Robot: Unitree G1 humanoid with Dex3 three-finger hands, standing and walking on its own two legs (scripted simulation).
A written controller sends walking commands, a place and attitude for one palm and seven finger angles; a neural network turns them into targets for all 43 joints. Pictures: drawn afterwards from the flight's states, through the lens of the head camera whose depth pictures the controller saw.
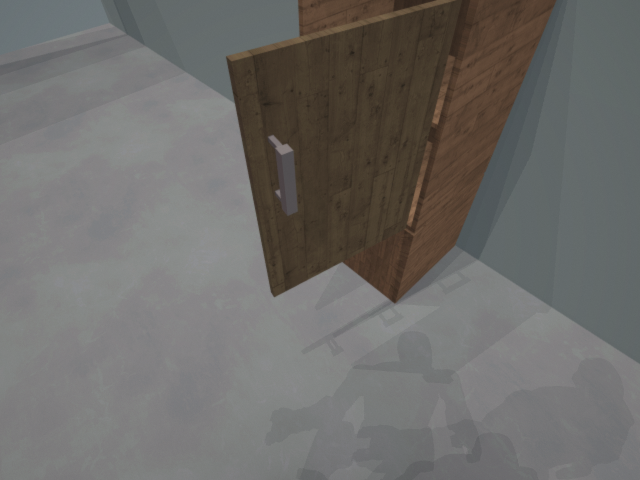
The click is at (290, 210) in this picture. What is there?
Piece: cupboard door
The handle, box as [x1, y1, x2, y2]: [268, 135, 297, 215]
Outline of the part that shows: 268,136 268,141 273,146 276,152 280,187 275,191 275,194 282,204 282,209 288,215 297,211 293,150 287,144 282,145 273,135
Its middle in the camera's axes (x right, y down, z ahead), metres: -0.07 -0.11 +0.66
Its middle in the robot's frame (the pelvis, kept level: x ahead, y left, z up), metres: +0.58 +0.10 +0.04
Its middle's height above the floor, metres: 0.82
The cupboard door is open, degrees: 78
